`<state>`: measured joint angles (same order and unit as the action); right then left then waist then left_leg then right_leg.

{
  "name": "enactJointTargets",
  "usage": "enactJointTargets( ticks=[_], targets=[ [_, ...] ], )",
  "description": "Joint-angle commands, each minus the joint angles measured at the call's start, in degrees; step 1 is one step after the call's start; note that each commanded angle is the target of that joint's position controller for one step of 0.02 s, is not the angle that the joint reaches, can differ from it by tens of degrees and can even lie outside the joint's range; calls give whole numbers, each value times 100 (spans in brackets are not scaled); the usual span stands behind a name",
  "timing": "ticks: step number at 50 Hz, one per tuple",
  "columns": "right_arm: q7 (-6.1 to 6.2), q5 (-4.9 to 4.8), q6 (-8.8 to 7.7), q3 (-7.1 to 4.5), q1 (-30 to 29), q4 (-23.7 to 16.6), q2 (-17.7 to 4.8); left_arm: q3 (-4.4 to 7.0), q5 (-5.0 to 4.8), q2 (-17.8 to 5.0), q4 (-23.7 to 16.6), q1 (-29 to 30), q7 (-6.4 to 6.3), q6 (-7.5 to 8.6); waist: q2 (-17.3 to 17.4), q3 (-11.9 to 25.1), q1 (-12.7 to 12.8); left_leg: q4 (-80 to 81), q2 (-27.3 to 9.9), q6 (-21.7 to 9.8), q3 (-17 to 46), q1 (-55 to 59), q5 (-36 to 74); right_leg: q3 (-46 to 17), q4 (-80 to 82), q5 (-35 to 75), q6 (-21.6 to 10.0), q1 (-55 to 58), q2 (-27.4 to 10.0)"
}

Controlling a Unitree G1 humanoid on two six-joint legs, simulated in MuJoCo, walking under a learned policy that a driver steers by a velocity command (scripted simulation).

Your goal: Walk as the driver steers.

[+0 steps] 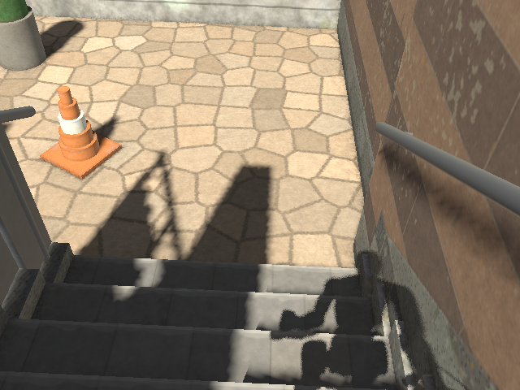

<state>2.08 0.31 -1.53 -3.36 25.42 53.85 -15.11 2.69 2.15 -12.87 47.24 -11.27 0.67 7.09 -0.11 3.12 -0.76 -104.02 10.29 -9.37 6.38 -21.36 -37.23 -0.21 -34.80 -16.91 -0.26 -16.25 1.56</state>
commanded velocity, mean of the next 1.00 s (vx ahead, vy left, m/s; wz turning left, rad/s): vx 0.27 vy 0.00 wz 0.19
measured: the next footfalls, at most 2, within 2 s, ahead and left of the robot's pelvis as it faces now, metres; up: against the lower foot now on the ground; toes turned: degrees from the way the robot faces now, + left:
left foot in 0.28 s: +0.30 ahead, +0.06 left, -0.17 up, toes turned +26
right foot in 0.50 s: +0.42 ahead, -0.18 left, -0.17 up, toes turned +7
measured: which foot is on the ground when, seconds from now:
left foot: up 0.00-0.26, down 0.28-0.94, up 0.96-1.00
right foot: down 0.00-0.26, up 0.28-0.48, down 0.50-1.00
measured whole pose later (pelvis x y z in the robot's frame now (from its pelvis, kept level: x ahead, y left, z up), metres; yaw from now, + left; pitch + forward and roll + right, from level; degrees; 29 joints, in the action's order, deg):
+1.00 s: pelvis +0.37 -0.09 -0.22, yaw +9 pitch +2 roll -2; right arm 0.5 4.0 -3.1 -7.7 10.4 36.0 -22.1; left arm 3.5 5.4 -15.6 38.8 -19.5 3.3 4.8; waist 1.3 -1.1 -0.3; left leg -71.6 -8.3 0.7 -1.3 -27.7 -39.5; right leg 4.7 -56.7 -29.4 -3.0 -28.9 3.3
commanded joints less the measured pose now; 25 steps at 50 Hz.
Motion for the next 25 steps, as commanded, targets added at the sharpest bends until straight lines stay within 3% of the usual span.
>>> enactJointTargets(
  ticks=[1, 2, 3, 4, 5, 6, 7, 8, 9, 10, 11, 12, 13, 14, 15, 16, 17, 18, 19, 20, 21, 22, 23, 24, 25],
  targets=[
    [84, 369, 60, 19, -243, -643, -77, 163, -135, -446, 295, -1875, 48, -40, -252, -192, 364, -707, -1067, -6, 150, -4010, 718, -2462, -324, 3312, -778, 2641, -2423],
    [4, 458, 148, 8, -782, -969, -133, 152, -169, -610, 329, -1758, -14, -28, -477, -725, 212, -66, -1365, 42, 134, -4220, 1018, -2838, 23, 1253, -1000, 1391, -2594],
    [-15, 503, 231, 26, -1725, -1221, -149, 111, -194, -410, 463, -1786, -74, 89, -666, -1485, 373, 493, -1616, 136, 479, -4712, 1751, -3165, -221, 2515, -986, 599, -2844],
    [-147, 322, 183, 80, -2094, -1340, -84, -45, -244, -131, 606, -1660, -205, 99, 159, -1994, 79, 2308, -1569, 457, 584, -4050, 3060, -2114, -183, 2074, -821, -779, -2333],
    [-198, 239, 189, 113, -1975, -1298, 125, 2, -273, -194, 721, -1494, -265, 72, -46, -1942, -92, 3128, -1368, 526, 33, -2983, 3528, -1392, -297, 2451, -678, -1633, -2085],
    [-216, 386, 242, 141, -1503, -1064, 325, 46, -161, -486, 636, -1307, -272, 93, -489, -1217, -315, 2736, -979, 446, -661, -2040, 4201, -902, -932, 3061, -487, -1821, -1881],
    [-230, 367, 223, 108, -1368, -990, 173, 14, -343, -203, 761, -1450, -332, 192, -565, -921, -388, 3180, -1150, 390, -548, -2183, 5223, -668, -1524, 2355, -166, -1431, -1807],
    [-295, 230, 131, 115, -1389, -918, 206, -125, -404, 141, 778, -1562, -324, 190, -561, -888, -353, 4136, -830, 337, -1022, -1762, 6107, 80, -1841, 1521, 111, -1778, -1212],
    [-903, 734, -271, 145, -1039, -558, -190, -279, 826, -169, -222, -1155, -335, 408, -227, -1180, -87, 5925, -1537, 426, -1151, 350, 8507, 1161, -1629, -217, 871, -3867, -640],
    [-1081, 612, -408, -36, -785, -347, -220, 5, 758, -1197, -296, -707, -202, 366, -1020, -821, -435, 5250, -686, 639, -1890, 1967, 7212, 1594, -1508, 1012, 1119, -4238, -441],
    [-1077, 584, -366, -126, -616, -551, -306, 59, 682, -1354, -402, -648, -59, 330, -1111, -550, -719, 4338, -533, 700, -1907, 3430, 6223, 1225, -2266, 1971, 957, -4910, -805],
    [-939, 600, -360, -269, 1022, -94, -554, 47, 526, -1555, -570, -36, 42, 321, -50, -575, -1672, 5146, -847, 468, -1342, 4182, 5842, 851, -4095, 2206, 1161, -4769, -977],
    [-725, 548, -371, -381, 3269, 828, -715, 324, 515, -2205, -804, 526, 124, 212, 1887, -141, -2566, 7064, -1136, 96, -1206, 5212, 7367, 1093, -7355, -1332, 1724, -4437, -215],
    [-584, 412, -362, -429, 3351, 956, -895, 202, 404, -1590, -671, 324, 269, -64, 1871, -143, -2436, 8411, -1618, -297, -524, 4760, 5902, 481, -8884, -3638, 1356, -3955, -98],
    [-490, 218, -383, -551, 2237, 405, -2181, -198, 504, -131, -485, -1948, 688, -104, 877, 1491, -571, 5831, -3001, -2070, 1855, 6239, 10873, -707, -9270, -3205, 1431, -4620, -351],
    [-538, 588, -426, -397, 982, -169, -1600, -182, 152, -646, -763, -1789, 647, -12, -470, 1352, -659, 6266, -3902, -2657, 2688, 5032, 11250, -1236, -8635, -2787, 1509, -5121, -615],
    [-550, 517, -474, -285, 99, -309, -1194, -217, -55, -688, -1068, -1387, 524, -93, -512, 834, -314, 6585, -3592, -2276, 2025, 3291, 10348, -875, -7982, -2545, 1085, -5145, -738],
    [-593, 359, -510, -17, -804, -574, -655, -294, 25, -574, -1096, -1465, 279, -187, -1002, 549, 312, 7110, -3583, -1819, 1742, 1347, 8942, -1048, -6239, -1526, 867, -4483, -1071],
    [-604, 243, -533, 103, -1057, -794, -363, -275, 76, -680, -835, -1734, 172, -255, -696, 113, 447, 7538, -3500, -1761, 1573, -284, 8461, -1047, -4766, -925, 855, -3367, -1241],
    [-746, 370, -538, 269, -1310, -785, -153, -331, 99, -532, -392, -2225, 252, -417, -307, -493, 946, 7505, -3141, -1267, 1314, -1784, 7322, -1375, -3755, 689, 837, -2222, -1498],
    [-853, 482, -536, 170, -1344, -778, -551, -349, 128, -439, 58, -2501, 420, -446, -672, -336, 1119, 7206, -2315, -898, 517, -2992, 6809, -786, -3451, 1469, 934, -415, -1312],
    [-892, 595, -510, 41, -1543, -815, -1093, -387, 73, -276, 379, -3189, 643, -448, -550, -64, 1400, 6847, -1687, -571, -300, -3837, 6484, 152, -3677, 1979, 869, 1154, -689],
    [-885, 626, -510, -31, -2008, -950, -1364, -249, 56, -515, 583, -3659, 765, -407, -162, -5, 1595, 6464, -1492, -286, -529, -4052, 6829, 428, -4009, 2233, 814, 1923, -429],
    [-862, 440, -577, -114, -2318, -1038, -1515, -153, 43, -677, 446, -3393, 731, -344, -63, 103, 1640, 6256, -1448, 14, -751, -3400, 7048, 459, -3202, 1825, 758, 1984, -276],
    [-881, 279, -592, -116, -2557, -1175, -1452, -70, 50, -832, 450, -3399, 593, -248, -445, 199, 1750, 5672, -1607, 322, -622, -2621, 6913, 407, -2283, 1657, 728, 1863, -266]
  ],
)
Velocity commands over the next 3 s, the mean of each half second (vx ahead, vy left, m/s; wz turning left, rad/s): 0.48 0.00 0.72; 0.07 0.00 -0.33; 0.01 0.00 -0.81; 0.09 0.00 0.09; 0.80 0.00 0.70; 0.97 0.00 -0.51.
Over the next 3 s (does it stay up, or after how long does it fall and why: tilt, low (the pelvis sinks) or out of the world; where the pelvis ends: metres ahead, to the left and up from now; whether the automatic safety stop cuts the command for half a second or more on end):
stays up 1.18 0.15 -0.68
